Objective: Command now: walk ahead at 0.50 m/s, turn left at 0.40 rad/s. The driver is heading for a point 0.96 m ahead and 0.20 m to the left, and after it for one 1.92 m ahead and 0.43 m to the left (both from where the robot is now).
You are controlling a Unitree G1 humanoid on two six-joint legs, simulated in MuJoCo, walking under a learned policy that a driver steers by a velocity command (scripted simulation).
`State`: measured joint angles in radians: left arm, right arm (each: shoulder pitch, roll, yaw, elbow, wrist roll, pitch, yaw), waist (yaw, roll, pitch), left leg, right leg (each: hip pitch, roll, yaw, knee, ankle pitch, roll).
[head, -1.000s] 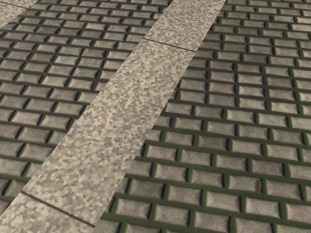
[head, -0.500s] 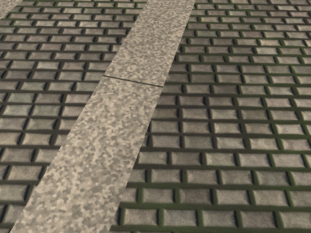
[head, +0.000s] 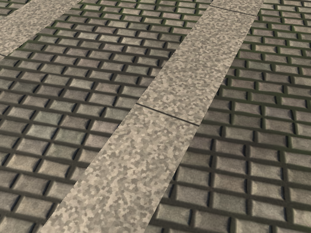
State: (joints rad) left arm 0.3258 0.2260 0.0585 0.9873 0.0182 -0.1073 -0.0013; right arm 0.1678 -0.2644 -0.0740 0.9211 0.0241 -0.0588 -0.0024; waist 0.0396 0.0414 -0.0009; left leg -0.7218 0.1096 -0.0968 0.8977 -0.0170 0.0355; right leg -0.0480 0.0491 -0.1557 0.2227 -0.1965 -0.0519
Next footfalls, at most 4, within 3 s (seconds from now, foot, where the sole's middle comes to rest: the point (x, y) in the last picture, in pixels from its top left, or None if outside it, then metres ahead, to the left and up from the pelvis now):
0.24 left None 0.30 0.15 -0.78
0.74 right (162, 203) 0.64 0.04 -0.78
1.26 left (96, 167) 0.82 0.37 -0.78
1.80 right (137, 117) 1.16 0.19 -0.78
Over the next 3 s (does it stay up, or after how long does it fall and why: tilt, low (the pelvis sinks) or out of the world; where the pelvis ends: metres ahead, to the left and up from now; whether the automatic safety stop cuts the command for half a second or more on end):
stays up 1.66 0.27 -0.01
